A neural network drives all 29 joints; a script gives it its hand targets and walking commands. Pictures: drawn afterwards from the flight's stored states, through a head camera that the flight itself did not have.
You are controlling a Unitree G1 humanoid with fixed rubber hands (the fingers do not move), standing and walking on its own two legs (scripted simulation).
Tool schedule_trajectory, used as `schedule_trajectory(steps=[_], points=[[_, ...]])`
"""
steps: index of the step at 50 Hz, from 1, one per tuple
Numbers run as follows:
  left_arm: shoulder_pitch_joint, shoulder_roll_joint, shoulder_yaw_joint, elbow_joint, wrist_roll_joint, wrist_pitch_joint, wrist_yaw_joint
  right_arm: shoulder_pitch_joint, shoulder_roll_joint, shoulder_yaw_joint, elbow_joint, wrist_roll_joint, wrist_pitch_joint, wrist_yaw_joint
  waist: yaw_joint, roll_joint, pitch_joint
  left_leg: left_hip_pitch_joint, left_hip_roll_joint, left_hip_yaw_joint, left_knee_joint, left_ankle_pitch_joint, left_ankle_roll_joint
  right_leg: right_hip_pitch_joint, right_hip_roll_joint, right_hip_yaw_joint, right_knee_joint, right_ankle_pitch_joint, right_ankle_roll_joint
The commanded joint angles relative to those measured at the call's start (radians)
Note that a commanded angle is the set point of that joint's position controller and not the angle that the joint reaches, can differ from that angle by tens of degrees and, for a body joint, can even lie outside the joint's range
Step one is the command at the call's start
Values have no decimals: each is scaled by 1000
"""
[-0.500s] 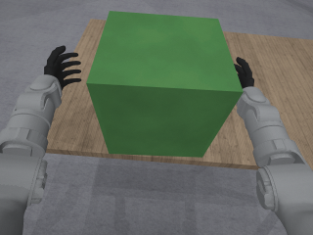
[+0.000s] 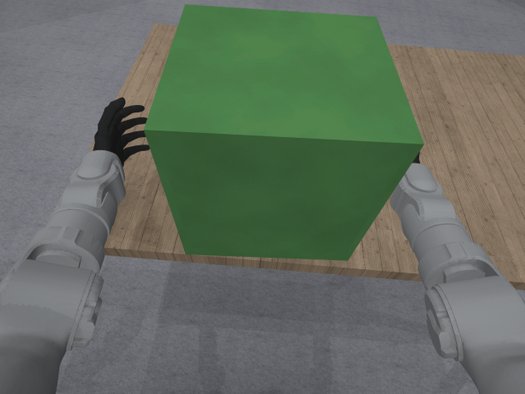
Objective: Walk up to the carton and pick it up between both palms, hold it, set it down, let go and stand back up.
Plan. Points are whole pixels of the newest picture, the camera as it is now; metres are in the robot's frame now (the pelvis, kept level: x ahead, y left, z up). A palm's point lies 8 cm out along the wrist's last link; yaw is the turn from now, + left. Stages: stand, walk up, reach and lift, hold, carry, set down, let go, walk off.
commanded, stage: reach and lift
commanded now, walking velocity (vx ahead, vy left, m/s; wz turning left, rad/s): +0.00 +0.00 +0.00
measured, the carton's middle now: (273, 144) +0.51 -0.01 +0.08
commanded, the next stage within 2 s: none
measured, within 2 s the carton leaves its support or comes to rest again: neither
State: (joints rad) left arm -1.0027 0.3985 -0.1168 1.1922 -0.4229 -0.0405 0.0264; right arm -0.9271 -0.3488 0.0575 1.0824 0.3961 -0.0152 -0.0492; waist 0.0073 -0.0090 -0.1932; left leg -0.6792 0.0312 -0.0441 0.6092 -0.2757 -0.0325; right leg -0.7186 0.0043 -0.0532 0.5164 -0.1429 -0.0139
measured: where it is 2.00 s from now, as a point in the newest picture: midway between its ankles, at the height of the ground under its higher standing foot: outside the picture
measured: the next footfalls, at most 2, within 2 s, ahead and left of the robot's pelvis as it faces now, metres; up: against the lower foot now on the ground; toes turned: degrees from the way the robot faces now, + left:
none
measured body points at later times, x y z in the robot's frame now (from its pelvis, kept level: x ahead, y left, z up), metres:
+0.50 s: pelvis -0.01 -0.01 -0.01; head +0.08 +0.00 +0.43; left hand +0.47 +0.19 +0.08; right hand +0.47 -0.20 +0.09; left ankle -0.01 +0.14 -0.72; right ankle +0.05 -0.11 -0.72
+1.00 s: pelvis +0.00 +0.00 +0.01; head +0.08 +0.00 +0.45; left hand +0.47 +0.19 +0.08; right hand +0.46 -0.19 +0.09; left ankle -0.01 +0.14 -0.72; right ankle +0.05 -0.11 -0.72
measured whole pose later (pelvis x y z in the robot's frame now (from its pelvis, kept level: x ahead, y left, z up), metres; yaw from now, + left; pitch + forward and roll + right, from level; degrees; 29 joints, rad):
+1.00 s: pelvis +0.00 +0.00 +0.01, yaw +2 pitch +18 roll +0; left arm -1.01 0.24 0.19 1.43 -0.17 -0.33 0.00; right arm -0.90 -0.16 -0.31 1.07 -0.04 -0.13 -0.03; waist -0.03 0.01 -0.17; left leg -0.59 0.01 -0.05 0.49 -0.22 -0.03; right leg -0.65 -0.02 -0.05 0.45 -0.12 -0.01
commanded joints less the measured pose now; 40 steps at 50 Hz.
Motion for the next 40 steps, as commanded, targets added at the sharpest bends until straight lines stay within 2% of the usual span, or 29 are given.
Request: schedule_trajectory(steps=[1,4,5,7,11,12,14,16,18,19,20,23,25,28,31,32,33,35,40], points=[[-560,201,28,-167,-2,-85,1,-558,-239,-28,-188,24,-83,14,17,64,-913,225,-44,61,-13,507,-42,550,40,-2,70,384,26],[-584,188,6,-116,-21,-98,-4,-577,-218,-10,-153,25,-82,17,16,35,-858,172,-47,66,-21,422,-30,539,32,7,73,335,32],[-587,185,-2,-108,-22,-103,-4,-571,-215,-20,-126,23,-81,17,6,30,-852,158,-45,65,-22,414,-27,536,31,7,74,342,31],[-614,178,-12,-93,-21,-118,-1,-592,-199,-14,-121,22,-85,18,12,40,-857,143,-48,69,-20,371,-26,520,25,11,80,312,29],[-617,156,-11,-101,-20,-144,1,-598,-175,-21,-136,2,-95,13,6,32,-906,119,-50,71,-11,388,-26,544,22,12,102,352,35],[-626,147,-17,-101,-15,-142,2,-606,-170,-25,-137,-3,-95,10,0,40,-919,116,-51,70,-7,389,-31,548,25,8,102,355,36],[-638,146,4,-139,1,-145,6,-604,-154,-35,-146,-15,-93,7,7,55,-941,122,-51,75,-6,388,-30,549,24,14,104,359,35],[-658,131,4,-161,2,-148,14,-613,-144,-53,-155,-30,-92,5,-6,47,-963,124,-50,73,-10,372,-33,541,25,10,102,343,35],[-654,120,23,-162,18,-153,16,-618,-113,-53,-182,-50,-88,4,6,49,-981,102,-55,81,-3,368,-22,564,19,19,101,348,37],[-648,125,33,-165,20,-156,19,-609,-105,-58,-185,-60,-84,-1,2,25,-980,83,-56,84,-8,358,-21,592,19,24,108,367,43],[-652,128,56,-160,32,-160,19,-613,-82,-59,-195,-66,-79,-5,14,13,-975,43,-64,87,-18,324,-9,620,15,34,109,361,49],[-646,125,78,-147,50,-173,20,-621,-52,-63,-228,-85,-73,-18,23,3,-994,-32,-67,94,-49,265,7,698,-1,50,124,371,56],[-664,113,92,-163,75,-175,27,-618,-25,-74,-228,-98,-69,-24,29,34,-1006,-21,-66,93,-57,267,4,700,-4,55,121,364,55],[-652,89,109,-130,85,-176,27,-621,-6,-86,-236,-124,-64,-25,27,5,-979,-15,-63,95,-60,260,6,691,0,47,108,344,50],[-656,48,80,-139,65,-186,26,-611,13,-95,-234,-137,-66,-24,15,30,-989,27,-57,88,-60,291,-3,660,1,43,98,338,42],[-657,39,84,-138,64,-190,24,-613,30,-92,-243,-147,-66,-23,16,18,-986,36,-60,85,-57,302,-1,658,1,40,97,343,42],[-665,41,77,-150,62,-194,25,-602,25,-101,-238,-152,-66,-24,4,17,-986,47,-59,85,-56,308,-6,649,2,40,96,345,41],[-657,30,91,-152,82,-198,23,-593,40,-103,-231,-160,-70,-22,9,31,-975,65,-58,86,-53,343,-15,651,3,39,90,370,39],[-659,-48,135,-129,132,-219,-13,-600,139,-132,-248,-233,-80,3,6,3,-930,54,-52,87,-91,318,-7,704,-8,36,71,373,45]])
